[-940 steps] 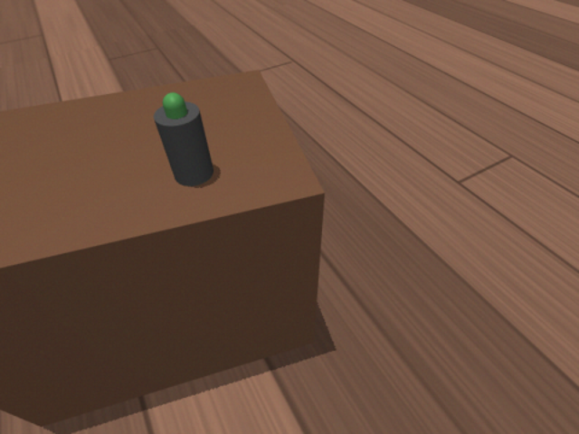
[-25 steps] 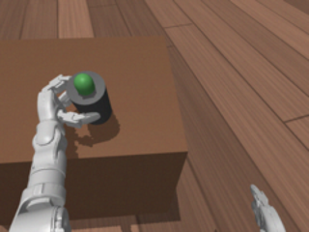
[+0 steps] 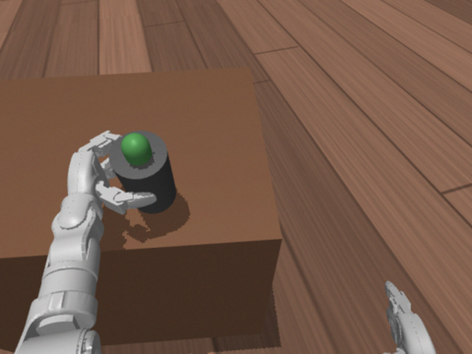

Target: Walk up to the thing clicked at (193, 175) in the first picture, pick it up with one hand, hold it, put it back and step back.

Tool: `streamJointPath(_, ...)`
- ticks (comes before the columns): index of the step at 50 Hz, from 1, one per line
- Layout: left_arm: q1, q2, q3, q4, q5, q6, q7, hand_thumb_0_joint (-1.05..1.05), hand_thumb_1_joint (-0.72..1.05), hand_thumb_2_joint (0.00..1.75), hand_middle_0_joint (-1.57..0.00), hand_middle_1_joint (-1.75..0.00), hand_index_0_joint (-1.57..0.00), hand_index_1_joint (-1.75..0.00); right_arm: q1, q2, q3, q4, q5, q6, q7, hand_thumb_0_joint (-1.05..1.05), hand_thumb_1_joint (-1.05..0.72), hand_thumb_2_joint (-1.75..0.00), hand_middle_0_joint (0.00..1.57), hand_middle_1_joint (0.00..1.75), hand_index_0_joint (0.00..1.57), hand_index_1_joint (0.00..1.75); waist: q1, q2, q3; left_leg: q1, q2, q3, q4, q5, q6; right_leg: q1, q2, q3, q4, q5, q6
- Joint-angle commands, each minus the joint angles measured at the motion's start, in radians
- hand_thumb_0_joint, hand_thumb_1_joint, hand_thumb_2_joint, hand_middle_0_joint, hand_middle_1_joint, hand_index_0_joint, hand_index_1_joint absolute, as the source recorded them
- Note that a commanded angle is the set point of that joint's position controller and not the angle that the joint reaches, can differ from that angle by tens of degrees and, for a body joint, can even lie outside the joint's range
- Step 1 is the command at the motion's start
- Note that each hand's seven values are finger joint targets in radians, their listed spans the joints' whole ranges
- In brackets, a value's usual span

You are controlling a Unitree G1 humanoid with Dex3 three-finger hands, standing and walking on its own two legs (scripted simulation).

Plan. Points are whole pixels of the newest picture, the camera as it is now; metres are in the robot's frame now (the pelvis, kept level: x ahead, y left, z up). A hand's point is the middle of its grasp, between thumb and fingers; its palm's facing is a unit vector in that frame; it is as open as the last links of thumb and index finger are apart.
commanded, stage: settle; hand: left
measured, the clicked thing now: (145, 170) +0.41 +0.14 +0.11
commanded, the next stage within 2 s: lift in 0.48 s
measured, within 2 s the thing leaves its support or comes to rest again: neither
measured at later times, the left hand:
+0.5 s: hand (115, 172) +0.39 +0.18 +0.13, palm faces +0.09 -0.99 -0.04, open 11.2 cm
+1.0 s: hand (106, 162) +0.38 +0.18 +0.17, palm faces +0.08 -0.99 -0.06, open 11.2 cm
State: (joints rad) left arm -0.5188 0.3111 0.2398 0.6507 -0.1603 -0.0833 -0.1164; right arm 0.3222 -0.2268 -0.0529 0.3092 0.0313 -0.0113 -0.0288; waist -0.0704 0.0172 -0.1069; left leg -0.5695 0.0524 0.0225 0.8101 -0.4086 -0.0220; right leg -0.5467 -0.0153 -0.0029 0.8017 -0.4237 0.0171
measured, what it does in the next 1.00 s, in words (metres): stands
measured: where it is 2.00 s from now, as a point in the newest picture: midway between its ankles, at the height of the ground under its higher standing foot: outside the picture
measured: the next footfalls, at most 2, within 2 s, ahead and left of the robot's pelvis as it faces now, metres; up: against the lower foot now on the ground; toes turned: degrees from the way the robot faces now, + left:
none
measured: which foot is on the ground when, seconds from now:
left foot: down 0.00-1.00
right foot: down 0.00-1.00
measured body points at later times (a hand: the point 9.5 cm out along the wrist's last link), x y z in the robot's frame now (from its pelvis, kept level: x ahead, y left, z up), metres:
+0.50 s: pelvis -0.03 +0.00 +0.01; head -0.01 +0.00 +0.46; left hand +0.38 +0.23 +0.14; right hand +0.13 -0.26 -0.05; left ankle -0.01 +0.13 -0.70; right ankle -0.02 -0.13 -0.70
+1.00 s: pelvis -0.03 +0.01 +0.01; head -0.03 +0.00 +0.46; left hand +0.37 +0.23 +0.18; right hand +0.13 -0.26 -0.04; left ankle -0.01 +0.13 -0.70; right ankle -0.02 -0.13 -0.70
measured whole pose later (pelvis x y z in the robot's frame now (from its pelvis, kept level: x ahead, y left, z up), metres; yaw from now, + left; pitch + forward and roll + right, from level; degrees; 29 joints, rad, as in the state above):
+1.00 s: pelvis -0.03 +0.01 +0.01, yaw +0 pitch +3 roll -1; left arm -0.50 0.31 0.20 0.47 -0.17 0.11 -0.03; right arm 0.30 -0.23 -0.06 0.44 0.04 -0.16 -0.09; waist -0.06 0.05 -0.07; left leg -0.43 0.05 0.02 0.71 -0.34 -0.01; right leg -0.39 -0.02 0.00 0.68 -0.34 0.03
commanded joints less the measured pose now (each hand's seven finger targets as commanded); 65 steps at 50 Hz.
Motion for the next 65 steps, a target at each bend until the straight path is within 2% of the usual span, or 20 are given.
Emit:
streamJointPath(1, -0.544, 0.242, 0.084, -0.375, -0.058, -0.096, 0.001, 0.0, -0.17, 1.23, -1.24, -1.37, -1.24, -1.4, -0.006, -0.134, -0.072, -0.141, 0.0, -0.071, -0.017, 0.0, 0.52, -0.06, 0.05, 0.05, 0.05, 0.05, -0.003, 0.072, -0.445, 0.322, -0.023, 0.0, -0.052, 0.534, 0.03, 0.152, 0.014, -0.018, -0.08, 0.535, -0.004)
streamJointPath(6, -0.634, 0.246, 0.079, -0.505, -0.064, -0.093, 0.031, 0.0, -0.19, 1.21, -1.24, -1.37, -1.24, -1.4, -0.04, -0.121, -0.065, -0.153, -0.002, -0.09, -0.025, 0.0, 0.52, -0.06, 0.05, 0.05, 0.05, 0.05, -0.01, 0.084, -0.476, 0.337, -0.026, -0.002, -0.057, 0.533, 0.032, 0.184, 0.013, -0.018, -0.089, 0.568, -0.003)
streamJointPath(8, -0.553, 0.236, 0.095, -0.416, -0.061, -0.072, 0.05, 0.0, -0.19, 1.22, -1.23, -1.37, -1.23, -1.4, -0.041, -0.105, -0.044, -0.127, 0.0, -0.089, -0.028, 0.0, 0.53, -0.06, 0.05, 0.05, 0.05, 0.05, 0.006, 0.042, -0.381, 0.281, -0.027, -0.006, -0.082, 0.473, 0.034, 0.178, 0.014, -0.019, -0.104, 0.508, -0.006)
streamJointPath(9, -0.58, 0.272, 0.122, -0.441, -0.062, -0.075, 0.059, 0.0, -0.21, 1.24, -1.23, -1.39, -1.24, -1.41, -0.087, -0.139, -0.071, -0.165, -0.001, -0.092, -0.032, 0.0, 0.52, -0.06, 0.05, 0.05, 0.05, 0.05, 0.004, 0.033, -0.415, 0.286, -0.028, -0.002, -0.083, 0.453, 0.036, 0.196, 0.011, -0.013, -0.113, 0.502, -0.004)
streamJointPath(11, -0.712, 0.236, 0.069, -0.528, -0.066, -0.083, 0.063, 0.0, -0.2, 1.26, -1.23, -1.41, -1.24, -1.43, -0.084, -0.125, -0.072, -0.141, -0.002, -0.103, -0.039, 0.0, 0.53, -0.06, 0.05, 0.05, 0.05, 0.05, -0.015, 0.071, -0.426, 0.315, -0.029, -0.002, -0.091, 0.412, 0.033, 0.173, 0.013, -0.017, -0.121, 0.458, -0.005)
streamJointPath(15, -0.638, 0.276, 0.102, -0.498, -0.057, -0.069, 0.083, 0.0, -0.23, 1.26, -1.22, -1.4, -1.23, -1.43, -0.08, -0.133, -0.07, -0.121, -0.002, -0.118, -0.047, 0.0, 0.53, -0.06, 0.05, 0.05, 0.05, 0.05, 0.0, 0.072, -0.423, 0.327, -0.025, -0.012, -0.109, 0.406, 0.026, 0.178, 0.018, -0.027, -0.126, 0.421, -0.014)
streamJointPath(21, -0.694, 0.257, 0.077, -0.458, -0.061, -0.053, 0.08, 0.0, -0.19, 1.28, -1.19, -1.39, -1.21, -1.42, -0.099, -0.089, -0.037, -0.048, 0.003, -0.136, -0.055, 0.0, 0.54, -0.06, 0.05, 0.05, 0.05, 0.05, 0.0, 0.093, -0.369, 0.3, -0.034, -0.003, -0.141, 0.269, 0.024, 0.149, 0.014, -0.023, -0.162, 0.318, -0.016)
streamJointPath(22, -0.689, 0.276, 0.09, -0.445, -0.059, -0.048, 0.082, 0.0, -0.19, 1.28, -1.19, -1.39, -1.2, -1.42, -0.117, -0.128, -0.059, -0.065, 0.0, -0.141, -0.059, 0.0, 0.54, -0.06, 0.05, 0.05, 0.05, 0.05, -0.01, 0.069, -0.383, 0.308, -0.033, -0.004, -0.145, 0.257, 0.026, 0.151, 0.014, -0.022, -0.169, 0.309, -0.014)
streamJointPath(29, -0.74, 0.252, 0.071, -0.373, -0.062, -0.033, 0.075, 0.0, -0.14, 1.28, -1.16, -1.37, -1.18, -1.38, -0.126, -0.121, -0.048, -0.035, 0.004, -0.165, -0.064, 0.0, 0.55, -0.05, 0.05, 0.05, 0.05, 0.05, -0.009, 0.047, -0.35, 0.314, -0.029, -0.011, -0.169, 0.214, 0.026, 0.141, 0.017, -0.03, -0.187, 0.264, -0.016)
streamJointPath(33, -0.75, 0.271, 0.079, -0.393, -0.063, -0.038, 0.074, 0.0, -0.12, 1.26, -1.22, -1.4, -1.25, -1.4, -0.112, -0.16, -0.076, -0.072, 0.0, -0.177, -0.07, 0.0, 0.54, -0.05, 0.05, 0.05, 0.05, 0.05, -0.012, 0.036, -0.407, 0.359, -0.023, -0.015, -0.166, 0.272, 0.024, 0.169, 0.021, -0.038, -0.182, 0.311, -0.015)
streamJointPath(34, -0.735, 0.26, 0.074, -0.383, -0.064, -0.038, 0.07, 0.0, -0.11, 1.27, -1.21, -1.4, -1.24, -1.41, -0.082, -0.114, -0.036, -0.054, 0.003, -0.179, -0.065, 0.0, 0.54, -0.05, 0.05, 0.05, 0.05, 0.05, 0.001, 0.056, -0.383, 0.346, -0.023, -0.015, -0.166, 0.291, 0.021, 0.169, 0.022, -0.04, -0.177, 0.327, -0.016)
streamJointPath(40, -0.741, 0.27, 0.076, -0.476, -0.063, -0.021, 0.074, 0.0, -0.14, 1.28, -1.24, -1.42, -1.26, -1.43, -0.133, -0.108, -0.034, -0.058, 0.004, -0.198, -0.064, 0.0, 0.54, -0.05, 0.05, 0.05, 0.05, 0.05, 0.012, 0.079, -0.384, 0.351, -0.031, -0.002, -0.167, 0.313, 0.023, 0.207, 0.015, -0.033, -0.192, 0.354, -0.011)
streamJointPath(42, -0.745, 0.278, 0.084, -0.531, -0.068, -0.009, 0.085, 0.0, -0.14, 1.29, -1.24, -1.43, -1.26, -1.44, -0.137, -0.156, -0.074, -0.078, 0.003, -0.203, -0.07, 0.0, 0.54, -0.05, 0.05, 0.05, 0.05, 0.05, 0.007, 0.084, -0.391, 0.364, -0.027, -0.007, -0.18, 0.304, 0.019, 0.209, 0.019, -0.035, -0.197, 0.338, -0.014)
streamJointPath(43, -0.739, 0.284, 0.086, -0.549, -0.063, -0.001, 0.091, 0.0, -0.14, 1.27, -1.22, -1.4, -1.24, -1.42, -0.142, -0.128, -0.06, -0.048, 0.006, -0.204, -0.069, 0.0, 0.54, -0.05, 0.05, 0.05, 0.05, 0.05, 0.028, 0.111, -0.371, 0.347, -0.033, -0.003, -0.187, 0.282, 0.017, 0.215, 0.017, -0.036, -0.203, 0.315, -0.018)
streamJointPath(44, -0.702, 0.267, 0.081, -0.512, -0.063, 0.014, 0.093, 0.0, -0.15, 1.26, -1.21, -1.4, -1.24, -1.41, -0.126, -0.136, -0.065, -0.055, 0.004, -0.209, -0.07, 0.0, 0.54, -0.05, 0.05, 0.05, 0.05, 0.05, 0.014, 0.081, -0.336, 0.345, -0.03, -0.006, -0.191, 0.262, 0.019, 0.206, 0.02, -0.04, -0.21, 0.295, -0.016)
streamJointPath(48, -0.674, 0.29, 0.111, -0.663, -0.071, 0.054, 0.101, 0.0, -0.17, 1.25, -1.2, -1.39, -1.22, -1.4, -0.112, -0.137, -0.072, -0.055, 0.002, -0.223, -0.076, 0.0, 0.54, -0.05, 0.05, 0.05, 0.05, 0.05, 0.03, 0.099, -0.422, 0.412, -0.026, -0.01, -0.184, 0.381, 0.014, 0.264, 0.024, -0.05, -0.2, 0.392, -0.016)
streamJointPath(53, -0.591, 0.23, 0.084, -0.76, -0.085, 0.132, 0.089, 0.0, -0.19, 1.24, -1.19, -1.38, -1.21, -1.39, -0.111, -0.091, -0.036, -0.024, 0.002, -0.251, -0.077, 0.0, 0.53, -0.05, 0.05, 0.05, 0.05, 0.05, 0.031, 0.056, -0.379, 0.422, -0.03, -0.008, -0.191, 0.445, 0.021, 0.305, 0.021, -0.051, -0.214, 0.458, -0.006)
streamJointPath(57, -0.591, 0.224, 0.071, -0.807, -0.077, 0.212, 0.089, 0.0, -0.16, 1.27, -1.21, -1.4, -1.23, -1.42, -0.147, -0.083, -0.029, 0.019, 0.002, -0.271, -0.08, 0.0, 0.54, -0.05, 0.05, 0.05, 0.05, 0.05, 0.034, 0.075, -0.302, 0.414, -0.037, -0.004, -0.226, 0.37, 0.023, 0.286, 0.018, -0.051, -0.246, 0.391, -0.007)
streamJointPath(61, -0.566, 0.245, 0.1, -0.813, -0.08, 0.301, 0.085, 0.0, -0.14, 1.29, -1.22, -1.41, -1.24, -1.43, -0.147, -0.136, -0.084, 0.066, 0.002, -0.286, -0.086, 0.0, 0.54, -0.05, 0.05, 0.05, 0.05, 0.05, 0.027, 0.063, -0.262, 0.418, -0.045, 0.0, -0.246, 0.327, 0.026, 0.282, 0.015, -0.052, -0.276, 0.357, -0.007)
streamJointPath(65, -0.564, 0.218, 0.108, -0.846, -0.104, 0.372, 0.065, 0.0, -0.13, 1.31, -1.25, -1.44, -1.26, -1.46, -0.128, -0.103, -0.05, 0.075, 0.003, -0.298, -0.08, 0.0, 0.54, -0.05, 0.05, 0.05, 0.05, 0.05, 0.033, -0.004, -0.253, 0.429, -0.048, -0.003, -0.25, 0.35, 0.036, 0.3, 0.014, -0.061, -0.287, 0.377, 0.001)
